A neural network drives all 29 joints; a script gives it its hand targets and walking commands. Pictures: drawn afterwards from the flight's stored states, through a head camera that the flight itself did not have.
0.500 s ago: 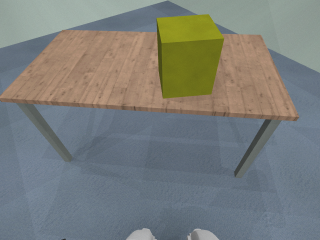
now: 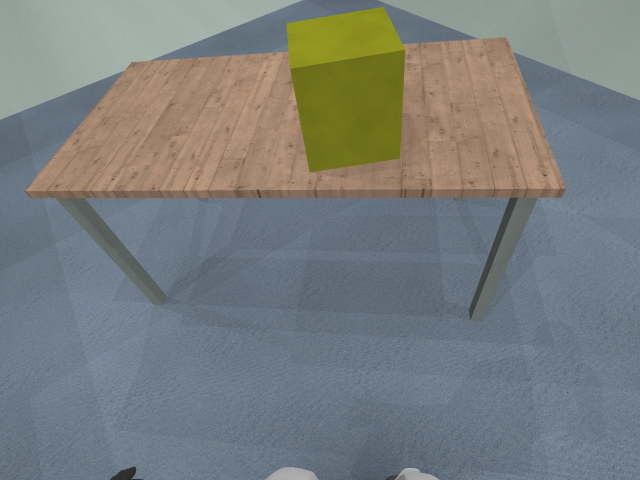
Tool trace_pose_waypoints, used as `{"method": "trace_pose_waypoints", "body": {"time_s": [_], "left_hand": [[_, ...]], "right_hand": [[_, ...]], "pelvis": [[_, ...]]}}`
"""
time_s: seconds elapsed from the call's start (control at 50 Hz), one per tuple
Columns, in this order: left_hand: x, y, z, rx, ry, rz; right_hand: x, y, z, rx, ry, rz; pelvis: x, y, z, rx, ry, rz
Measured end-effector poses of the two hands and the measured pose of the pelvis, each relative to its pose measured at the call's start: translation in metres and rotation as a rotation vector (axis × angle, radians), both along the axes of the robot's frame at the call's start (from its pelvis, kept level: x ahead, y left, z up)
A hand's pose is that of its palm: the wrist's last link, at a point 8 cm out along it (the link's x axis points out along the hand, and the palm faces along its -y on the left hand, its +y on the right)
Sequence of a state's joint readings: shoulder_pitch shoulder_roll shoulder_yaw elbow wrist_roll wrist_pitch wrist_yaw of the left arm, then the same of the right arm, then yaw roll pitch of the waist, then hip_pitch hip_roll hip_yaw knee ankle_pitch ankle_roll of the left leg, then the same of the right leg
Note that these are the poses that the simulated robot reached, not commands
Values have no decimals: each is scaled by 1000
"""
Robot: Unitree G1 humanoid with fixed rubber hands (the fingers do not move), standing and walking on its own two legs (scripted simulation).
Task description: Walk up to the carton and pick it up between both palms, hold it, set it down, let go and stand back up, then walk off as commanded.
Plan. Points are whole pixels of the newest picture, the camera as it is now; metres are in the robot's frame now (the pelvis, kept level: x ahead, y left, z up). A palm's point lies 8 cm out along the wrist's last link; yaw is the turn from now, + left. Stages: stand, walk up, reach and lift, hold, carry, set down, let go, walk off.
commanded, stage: walk off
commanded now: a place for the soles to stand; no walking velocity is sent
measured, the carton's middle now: (345, 93) +0.87 +0.05 +0.00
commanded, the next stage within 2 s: stand in 1.52 s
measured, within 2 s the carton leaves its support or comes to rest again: neither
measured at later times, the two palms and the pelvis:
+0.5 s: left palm out of the picture +0.04 +0.35 -0.12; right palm out of the picture +0.05 -0.25 -0.10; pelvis -0.01 +0.05 -0.01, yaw +0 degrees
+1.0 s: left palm (93, 472) +0.13 +0.37 -0.11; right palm out of the picture +0.17 -0.22 -0.12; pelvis +0.08 +0.06 -0.01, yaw +0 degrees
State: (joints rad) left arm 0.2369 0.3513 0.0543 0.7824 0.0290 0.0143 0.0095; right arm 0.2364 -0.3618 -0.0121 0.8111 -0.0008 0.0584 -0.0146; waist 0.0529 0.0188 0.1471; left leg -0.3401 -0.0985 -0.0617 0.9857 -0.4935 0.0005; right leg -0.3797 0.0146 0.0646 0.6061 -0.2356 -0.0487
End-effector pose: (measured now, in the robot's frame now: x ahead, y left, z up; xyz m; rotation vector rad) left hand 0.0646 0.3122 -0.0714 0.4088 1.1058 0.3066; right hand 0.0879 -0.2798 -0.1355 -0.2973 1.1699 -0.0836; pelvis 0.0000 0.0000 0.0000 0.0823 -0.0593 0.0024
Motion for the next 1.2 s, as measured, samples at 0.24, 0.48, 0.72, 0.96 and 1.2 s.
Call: {"method": "trace_pose_waypoints", "body": {"time_s": [0.24, 0.48, 0.72, 0.96, 1.2], "left_hand": [[-18, 34, -33, -95, -51, -6], [-29, 39, -50, -138, 48, 9], [19, 18, -32, -88, 2, -8], [57, 56, -35, -67, -14, 7], [78, 43, -48, -120, -24, -2]], "right_hand": [[-61, 28, 21, -85, 22, -13], [-42, 34, 36, -122, 13, 1], [10, 13, 22, -75, 16, 4], [81, 56, 10, -42, -89, 28], [77, 43, 26, -98, -87, 15]], "pelvis": [[-30, 43, -7, -80, -32, -3], [-11, 53, -5, -92, 9, -5], [37, 27, -4, -60, 13, -4], [74, 59, -15, -89, -17, 0], [72, 54, -13, -84, -7, -7]]}}
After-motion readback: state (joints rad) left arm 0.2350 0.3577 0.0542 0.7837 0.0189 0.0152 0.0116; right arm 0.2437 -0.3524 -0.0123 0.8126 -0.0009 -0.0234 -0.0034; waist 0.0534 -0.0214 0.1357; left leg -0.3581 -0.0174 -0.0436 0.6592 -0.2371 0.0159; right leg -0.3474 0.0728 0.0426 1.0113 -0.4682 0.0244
